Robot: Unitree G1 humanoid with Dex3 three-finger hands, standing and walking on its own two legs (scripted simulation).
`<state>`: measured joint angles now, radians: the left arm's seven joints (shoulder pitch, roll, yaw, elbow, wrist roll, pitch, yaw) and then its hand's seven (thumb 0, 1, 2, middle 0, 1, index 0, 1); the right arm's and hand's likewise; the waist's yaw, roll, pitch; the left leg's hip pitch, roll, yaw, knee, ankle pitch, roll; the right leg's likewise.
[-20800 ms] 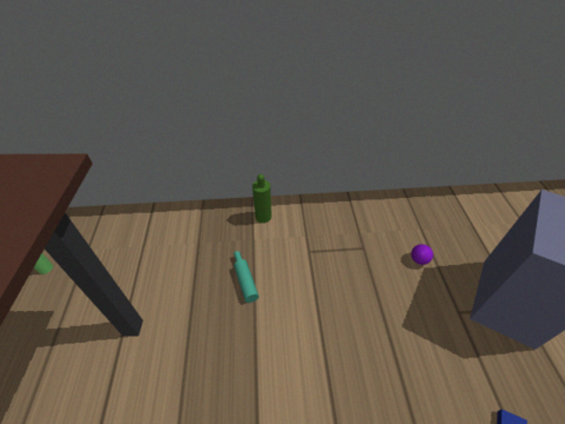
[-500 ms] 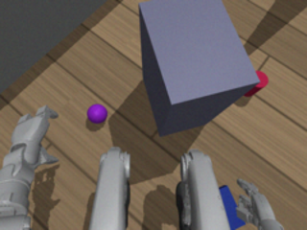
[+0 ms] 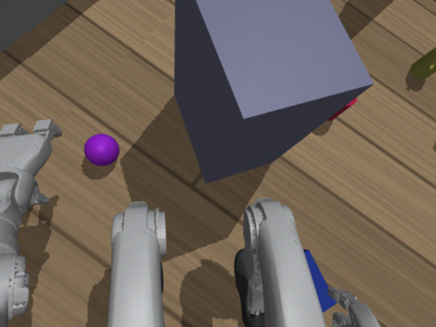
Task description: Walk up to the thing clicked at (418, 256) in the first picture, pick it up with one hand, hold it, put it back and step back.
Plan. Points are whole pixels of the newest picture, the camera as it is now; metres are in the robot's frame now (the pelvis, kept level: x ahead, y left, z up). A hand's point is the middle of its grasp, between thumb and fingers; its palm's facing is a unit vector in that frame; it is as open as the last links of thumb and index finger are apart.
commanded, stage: rise first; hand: left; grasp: from above
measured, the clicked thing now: (102, 150) +0.50 +0.28 -0.33
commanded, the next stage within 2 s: approach in 0.66 s
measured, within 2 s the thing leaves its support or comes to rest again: neither
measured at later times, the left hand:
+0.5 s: hand (54, 163) +0.42 +0.34 -0.19, palm faces -0.44 -0.07 -0.89, open 14.2 cm
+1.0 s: hand (75, 152) +0.45 +0.30 -0.21, palm faces -0.44 -0.04 -0.90, open 14.1 cm
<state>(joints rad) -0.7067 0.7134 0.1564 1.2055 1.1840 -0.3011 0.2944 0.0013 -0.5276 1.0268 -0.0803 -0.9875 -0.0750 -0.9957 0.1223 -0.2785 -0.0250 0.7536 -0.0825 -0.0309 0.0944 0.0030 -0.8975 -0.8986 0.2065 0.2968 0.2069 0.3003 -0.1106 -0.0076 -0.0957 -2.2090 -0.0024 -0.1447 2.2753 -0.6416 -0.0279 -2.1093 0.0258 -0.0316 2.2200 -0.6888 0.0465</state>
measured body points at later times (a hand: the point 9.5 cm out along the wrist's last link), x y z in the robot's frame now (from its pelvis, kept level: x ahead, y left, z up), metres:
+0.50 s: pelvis +0.01 +0.00 -0.03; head +0.24 +0.06 +0.35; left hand +0.44 +0.34 -0.13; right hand +0.10 -0.28 -0.15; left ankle +0.09 +0.13 -0.33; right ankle +0.10 -0.14 -0.33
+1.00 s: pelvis +0.01 +0.00 -0.04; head +0.25 +0.07 +0.34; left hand +0.47 +0.30 -0.16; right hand +0.09 -0.28 -0.15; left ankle +0.09 +0.13 -0.33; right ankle +0.10 -0.14 -0.33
